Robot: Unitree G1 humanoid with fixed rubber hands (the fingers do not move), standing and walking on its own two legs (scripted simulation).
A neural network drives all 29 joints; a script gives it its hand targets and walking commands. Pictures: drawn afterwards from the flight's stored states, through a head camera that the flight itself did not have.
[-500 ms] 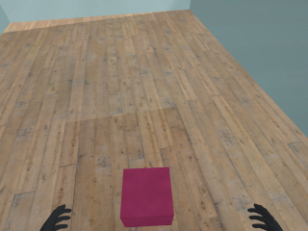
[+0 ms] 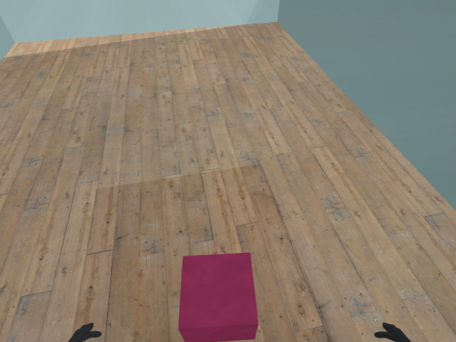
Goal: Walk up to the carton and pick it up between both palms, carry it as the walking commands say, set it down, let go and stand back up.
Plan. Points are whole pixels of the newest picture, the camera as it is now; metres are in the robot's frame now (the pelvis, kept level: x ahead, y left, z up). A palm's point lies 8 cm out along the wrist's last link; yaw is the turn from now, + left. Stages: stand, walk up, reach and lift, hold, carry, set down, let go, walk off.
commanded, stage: stand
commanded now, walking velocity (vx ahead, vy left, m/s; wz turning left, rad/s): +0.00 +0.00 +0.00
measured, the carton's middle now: (218, 297) +0.43 +0.06 -0.67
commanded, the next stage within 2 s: none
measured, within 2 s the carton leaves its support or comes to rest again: neither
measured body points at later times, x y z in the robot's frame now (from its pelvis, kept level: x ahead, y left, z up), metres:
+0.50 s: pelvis -0.02 +0.00 +0.00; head -0.03 +0.00 +0.45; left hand +0.09 +0.31 -0.11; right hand +0.08 -0.31 -0.11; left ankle -0.04 +0.10 -0.74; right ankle -0.01 -0.10 -0.74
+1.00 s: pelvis -0.02 -0.01 +0.00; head -0.03 -0.01 +0.45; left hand +0.08 +0.31 -0.11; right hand +0.08 -0.32 -0.11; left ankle -0.04 +0.10 -0.74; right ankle -0.01 -0.10 -0.74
